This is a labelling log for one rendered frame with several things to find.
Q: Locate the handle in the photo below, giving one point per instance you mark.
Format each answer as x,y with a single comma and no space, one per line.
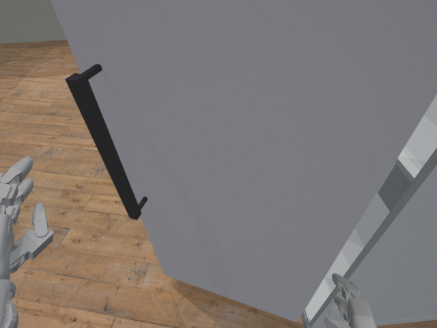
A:
88,106

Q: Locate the right robot hand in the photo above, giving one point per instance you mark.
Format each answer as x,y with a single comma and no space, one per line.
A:
357,312

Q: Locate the left robot hand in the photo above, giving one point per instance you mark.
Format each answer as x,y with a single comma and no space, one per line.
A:
13,192

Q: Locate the fridge door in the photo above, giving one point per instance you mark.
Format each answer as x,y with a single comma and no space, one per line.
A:
258,130

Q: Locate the robot left forearm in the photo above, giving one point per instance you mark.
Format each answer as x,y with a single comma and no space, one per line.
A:
8,311

